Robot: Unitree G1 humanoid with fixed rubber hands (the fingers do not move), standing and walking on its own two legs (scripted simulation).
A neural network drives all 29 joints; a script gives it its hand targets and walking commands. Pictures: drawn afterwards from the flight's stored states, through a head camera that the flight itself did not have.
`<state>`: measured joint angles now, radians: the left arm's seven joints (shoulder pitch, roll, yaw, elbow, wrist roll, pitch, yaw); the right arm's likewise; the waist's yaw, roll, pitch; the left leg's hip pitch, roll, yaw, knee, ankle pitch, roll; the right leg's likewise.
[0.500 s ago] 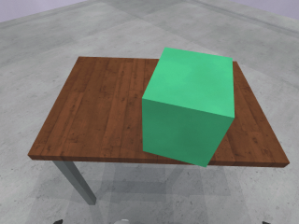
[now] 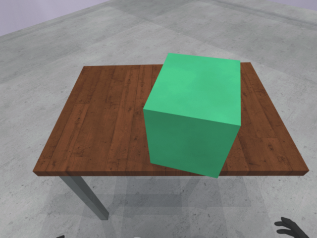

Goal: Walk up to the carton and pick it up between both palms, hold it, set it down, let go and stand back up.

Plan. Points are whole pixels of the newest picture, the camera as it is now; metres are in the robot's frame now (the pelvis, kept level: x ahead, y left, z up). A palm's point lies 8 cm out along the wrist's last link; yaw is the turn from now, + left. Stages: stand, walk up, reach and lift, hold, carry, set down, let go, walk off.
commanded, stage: walk up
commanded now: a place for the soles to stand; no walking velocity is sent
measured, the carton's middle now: (192, 114) +0.45 -0.07 +0.05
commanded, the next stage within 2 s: reach and lift in 1.82 s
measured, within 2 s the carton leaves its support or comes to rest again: neither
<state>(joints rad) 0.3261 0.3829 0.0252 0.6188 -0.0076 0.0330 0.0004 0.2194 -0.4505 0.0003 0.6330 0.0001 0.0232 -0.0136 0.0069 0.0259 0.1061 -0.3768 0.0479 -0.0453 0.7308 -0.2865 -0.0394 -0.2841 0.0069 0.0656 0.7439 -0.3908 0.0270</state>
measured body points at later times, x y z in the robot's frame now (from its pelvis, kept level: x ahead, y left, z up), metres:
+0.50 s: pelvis -0.04 -0.06 +0.00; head +0.00 -0.08 +0.45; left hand +0.05 +0.25 -0.09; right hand +0.08 -0.40 -0.09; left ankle +0.03 +0.12 -0.67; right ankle +0.00 -0.18 -0.71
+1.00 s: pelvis -0.02 -0.04 +0.02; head -0.01 -0.04 +0.47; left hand +0.09 +0.26 -0.09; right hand +0.09 -0.37 -0.06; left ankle +0.00 +0.11 -0.71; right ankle +0.00 -0.18 -0.71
